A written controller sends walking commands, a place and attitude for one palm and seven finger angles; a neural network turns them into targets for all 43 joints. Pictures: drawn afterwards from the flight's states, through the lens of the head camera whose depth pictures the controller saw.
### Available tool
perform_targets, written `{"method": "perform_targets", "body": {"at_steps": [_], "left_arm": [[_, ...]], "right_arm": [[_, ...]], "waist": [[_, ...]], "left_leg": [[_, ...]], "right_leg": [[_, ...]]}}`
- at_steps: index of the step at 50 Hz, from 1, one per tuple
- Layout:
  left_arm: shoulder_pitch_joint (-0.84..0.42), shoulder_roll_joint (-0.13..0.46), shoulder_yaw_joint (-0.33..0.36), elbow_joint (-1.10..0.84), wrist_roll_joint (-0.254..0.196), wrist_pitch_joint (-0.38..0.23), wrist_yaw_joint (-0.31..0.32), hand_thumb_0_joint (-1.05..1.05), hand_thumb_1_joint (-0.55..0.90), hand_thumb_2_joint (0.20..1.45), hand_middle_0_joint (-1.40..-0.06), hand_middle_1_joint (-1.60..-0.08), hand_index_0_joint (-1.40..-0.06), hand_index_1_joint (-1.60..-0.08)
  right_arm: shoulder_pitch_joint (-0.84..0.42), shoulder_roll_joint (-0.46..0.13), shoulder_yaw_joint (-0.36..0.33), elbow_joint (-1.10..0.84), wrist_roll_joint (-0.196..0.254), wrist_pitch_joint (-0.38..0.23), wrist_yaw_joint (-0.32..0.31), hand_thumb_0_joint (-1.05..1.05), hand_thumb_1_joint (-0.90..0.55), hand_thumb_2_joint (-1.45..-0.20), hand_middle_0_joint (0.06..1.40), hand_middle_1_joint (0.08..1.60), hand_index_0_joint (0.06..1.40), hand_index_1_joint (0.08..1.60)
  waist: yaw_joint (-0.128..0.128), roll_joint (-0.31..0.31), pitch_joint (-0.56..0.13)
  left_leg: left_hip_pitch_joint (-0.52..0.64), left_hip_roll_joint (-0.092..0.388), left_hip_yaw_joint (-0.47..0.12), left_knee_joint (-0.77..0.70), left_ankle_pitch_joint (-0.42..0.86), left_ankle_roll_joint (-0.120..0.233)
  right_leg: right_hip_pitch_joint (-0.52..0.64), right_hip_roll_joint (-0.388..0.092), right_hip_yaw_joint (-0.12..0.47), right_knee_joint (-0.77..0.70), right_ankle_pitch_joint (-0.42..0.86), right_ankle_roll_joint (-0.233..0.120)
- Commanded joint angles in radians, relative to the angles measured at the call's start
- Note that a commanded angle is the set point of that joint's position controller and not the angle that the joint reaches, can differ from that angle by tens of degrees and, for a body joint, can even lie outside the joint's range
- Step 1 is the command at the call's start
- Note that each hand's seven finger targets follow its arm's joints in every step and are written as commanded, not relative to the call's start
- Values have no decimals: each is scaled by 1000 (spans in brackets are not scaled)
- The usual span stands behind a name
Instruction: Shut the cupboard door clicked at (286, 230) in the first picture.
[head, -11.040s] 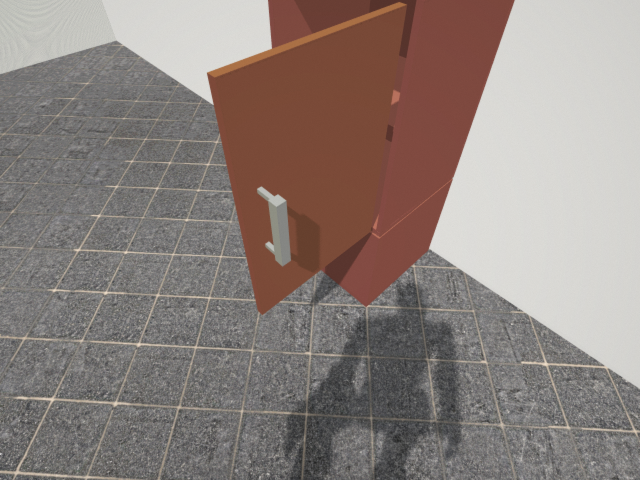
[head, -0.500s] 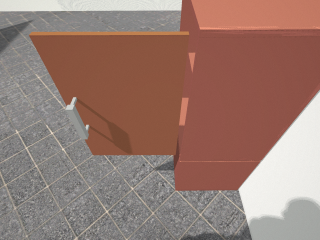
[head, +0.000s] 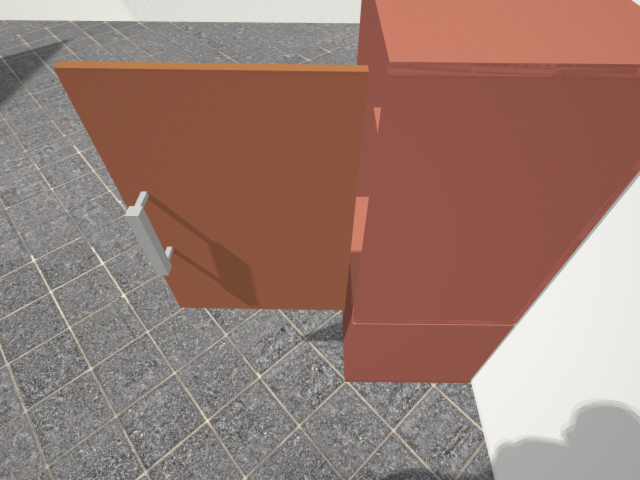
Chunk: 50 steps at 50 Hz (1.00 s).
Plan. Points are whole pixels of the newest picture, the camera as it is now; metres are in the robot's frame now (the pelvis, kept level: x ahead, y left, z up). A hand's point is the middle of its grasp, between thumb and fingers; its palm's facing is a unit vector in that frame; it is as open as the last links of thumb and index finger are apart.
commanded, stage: look again from close up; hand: left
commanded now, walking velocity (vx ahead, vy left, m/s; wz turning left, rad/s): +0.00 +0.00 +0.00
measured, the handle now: (153, 235) +0.50 +0.34 -0.05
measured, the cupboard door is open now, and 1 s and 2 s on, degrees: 90 90 90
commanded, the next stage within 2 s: shuffle to correct the standing spot in 0.20 s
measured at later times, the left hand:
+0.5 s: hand out of the picture +0.02 +0.18 -0.18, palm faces +0.04 -0.97 -0.22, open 7.4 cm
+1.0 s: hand out of the picture +0.03 +0.23 -0.18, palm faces +0.12 -0.97 -0.21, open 7.4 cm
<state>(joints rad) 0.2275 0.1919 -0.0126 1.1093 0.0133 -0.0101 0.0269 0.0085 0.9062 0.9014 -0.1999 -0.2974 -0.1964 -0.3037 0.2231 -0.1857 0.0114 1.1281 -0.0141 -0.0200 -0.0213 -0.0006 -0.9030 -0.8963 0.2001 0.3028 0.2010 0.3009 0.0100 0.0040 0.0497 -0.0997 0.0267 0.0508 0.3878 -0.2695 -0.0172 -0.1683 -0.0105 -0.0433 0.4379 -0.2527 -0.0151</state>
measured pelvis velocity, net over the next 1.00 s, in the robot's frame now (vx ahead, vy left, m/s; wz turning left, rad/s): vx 0.05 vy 0.05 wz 0.05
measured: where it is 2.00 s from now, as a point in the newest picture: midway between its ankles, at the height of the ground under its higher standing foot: outside the picture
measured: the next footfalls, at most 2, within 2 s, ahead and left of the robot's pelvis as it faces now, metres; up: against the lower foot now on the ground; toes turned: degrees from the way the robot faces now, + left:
left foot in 1.10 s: +0.13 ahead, +0.23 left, +0.00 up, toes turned +5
right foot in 1.34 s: +0.12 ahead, +0.01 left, +0.00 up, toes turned -1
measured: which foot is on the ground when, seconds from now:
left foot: down 0.00-0.80, up 0.82-1.00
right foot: down 0.00-1.00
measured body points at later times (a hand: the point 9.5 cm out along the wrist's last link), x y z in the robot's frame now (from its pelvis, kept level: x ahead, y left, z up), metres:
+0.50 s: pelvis +0.00 +0.00 +0.00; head +0.02 -0.01 +0.45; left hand +0.02 +0.23 -0.16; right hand +0.01 -0.23 -0.16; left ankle -0.04 +0.13 -0.74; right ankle -0.01 -0.11 -0.74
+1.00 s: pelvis +0.05 +0.05 +0.00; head +0.08 +0.05 +0.44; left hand +0.03 +0.28 -0.16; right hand +0.09 -0.17 -0.16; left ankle +0.05 +0.19 -0.70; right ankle +0.01 -0.07 -0.74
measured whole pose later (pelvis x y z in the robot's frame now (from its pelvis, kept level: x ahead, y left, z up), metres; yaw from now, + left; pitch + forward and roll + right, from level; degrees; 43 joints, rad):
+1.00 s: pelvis +0.05 +0.05 +0.00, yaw +3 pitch +0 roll +2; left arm 0.30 0.15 0.04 1.03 0.04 -0.01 0.03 0.01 0.91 0.90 -0.20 -0.30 -0.20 -0.30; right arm 0.25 -0.17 -0.04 1.03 -0.02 0.04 0.01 0.01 -0.92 -0.90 0.20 0.30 0.20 0.30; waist 0.04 -0.03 0.07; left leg -0.42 0.03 0.06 0.85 -0.39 -0.02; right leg -0.18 -0.11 -0.10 0.51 -0.33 0.02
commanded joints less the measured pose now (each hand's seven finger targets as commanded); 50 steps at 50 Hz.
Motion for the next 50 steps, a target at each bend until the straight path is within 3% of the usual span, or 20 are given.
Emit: {"method": "perform_targets", "body": {"at_steps": [1,15,20,25,27,28,30,32,33,35,37,38,39,40,41,43,45,47,48,50], "left_arm": [[37,135,29,-37,-4,-22,5,0,900,900,-200,-300,-200,-300],[40,134,34,-38,-4,-23,3,0,900,900,-200,-300,-200,-300],[67,128,42,-42,1,-14,6,0,900,900,-200,-300,-200,-300],[101,160,73,-63,6,-5,8,0,900,900,-200,-300,-200,-300],[90,156,83,-73,8,-5,10,0,900,900,-200,-300,-200,-300],[80,150,87,-83,9,-2,9,0,900,900,-200,-300,-200,-300],[64,118,84,-99,9,7,6,0,900,900,-200,-300,-200,-300],[36,55,69,-126,14,15,2,0,900,900,-200,-300,-200,-300],[15,44,62,-141,16,13,3,0,900,900,-200,-300,-200,-300],[14,28,62,-145,8,10,1,0,900,900,-200,-300,-200,-300],[91,16,64,-123,5,3,-2,0,900,900,-200,-300,-200,-300],[161,33,70,-101,7,-5,-3,0,900,900,-200,-300,-200,-300],[252,109,85,-72,13,-19,7,0,900,900,-200,-300,-200,-300],[316,180,101,-53,9,-24,9,0,900,900,-200,-300,-200,-300],[306,171,100,-50,6,-27,18,0,900,900,-200,-300,-200,-300],[224,140,99,-73,14,-21,25,0,900,900,-200,-300,-200,-300],[161,134,98,-96,20,-21,21,0,900,900,-200,-300,-200,-300],[126,142,102,-109,23,-20,16,0,900,900,-200,-300,-200,-300],[117,156,106,-113,26,-20,11,0,900,900,-200,-300,-200,-300],[97,184,117,-118,26,-12,8,0,900,900,-200,-300,-200,-300]], "right_arm": [[49,-115,-18,-30,3,-14,-11,0,-900,-900,200,300,200,300],[53,-112,-17,-24,2,-14,-12,0,-900,-900,200,300,200,300],[90,-80,-14,-30,-4,4,-6,0,-900,-900,200,300,200,300],[115,-60,-22,-60,-7,17,2,0,-900,-900,200,300,200,300],[140,-55,-25,-64,-6,12,2,0,-900,-900,200,300,200,300],[156,-49,-27,-59,-5,11,1,0,-900,-900,200,300,200,300],[199,-73,-30,-53,-9,4,1,0,-900,-900,200,300,200,300],[238,-126,-38,-58,-12,2,-6,0,-900,-900,200,300,200,300],[248,-109,-36,-59,-11,3,-10,0,-900,-900,200,300,200,300],[229,-109,-31,-80,-18,5,-13,0,-900,-900,200,300,200,300],[174,-113,-31,-101,-14,6,-15,0,-900,-900,200,300,200,300],[146,-102,-30,-107,-6,4,-15,0,-900,-900,200,300,200,300],[134,-76,-33,-131,6,-2,-10,0,-900,-900,200,300,200,300],[111,-58,-38,-155,3,-3,-4,0,-900,-900,200,300,200,300],[71,-74,-45,-158,-2,10,-7,0,-900,-900,200,300,200,300],[44,-45,-49,-155,-3,22,6,0,-900,-900,200,300,200,300],[55,-21,-49,-154,-4,30,24,0,-900,-900,200,300,200,300],[40,-13,-50,-166,0,34,35,0,-900,-900,200,300,200,300],[26,-1,-51,-168,1,33,40,0,-900,-900,200,300,200,300],[37,-9,-51,-169,3,29,41,0,-900,-900,200,300,200,300]], "waist": [[-3,-8,-13],[0,-5,-11],[9,-32,15],[18,-132,46],[7,-143,40],[1,-103,47],[-11,35,43],[-21,214,40],[-24,211,57],[-11,157,55],[32,123,10],[70,53,-6],[94,-154,-37],[103,-269,-56],[101,-224,-16],[69,-146,39],[38,-183,22],[25,-199,37],[28,-161,38],[18,-192,34]], "left_leg": [[-38,81,-63,-61,186,33],[-48,82,-60,-63,181,29],[-110,45,-30,-15,43,20],[-192,8,8,112,-67,14],[-162,13,3,90,-47,16],[-131,14,5,66,-28,18],[-78,50,-57,10,93,44],[-26,183,-223,-73,251,144],[2,210,-254,-80,363,193],[-1,213,-240,-30,528,226],[-52,155,-151,44,521,185],[-130,108,-106,128,446,144],[-328,8,-12,298,197,76],[-462,-57,32,490,-280,26],[-475,-4,-56,585,-328,12],[-511,28,-68,659,-266,5],[-448,31,-36,605,-183,-2],[-359,29,-6,473,-109,-8],[-308,9,29,403,-85,-10],[-221,-18,65,291,-19,-13]], "right_leg": [[20,-107,104,-71,237,-28],[24,-105,103,-76,229,-31],[16,-145,145,-92,61,-57],[-8,-249,263,-161,-69,-121],[-35,-254,243,-118,-1,-126],[-63,-232,206,-87,-14,-116],[-110,-138,99,53,-29,-74],[-212,-20,-62,264,-181,-19],[-271,-11,-56,338,-291,-17],[-264,-33,-44,354,-319,-27],[-106,-37,-59,179,-154,-28],[35,-62,-21,47,26,-37],[224,-251,230,-29,269,-96],[293,-473,431,-108,532,-211],[214,-491,440,-104,589,-258],[141,-441,320,-104,522,-244],[61,-362,167,-110,430,-182],[-41,-330,116,-123,307,-148],[-72,-314,91,-119,282,-137],[-99,-288,63,-86,228,-104]]}}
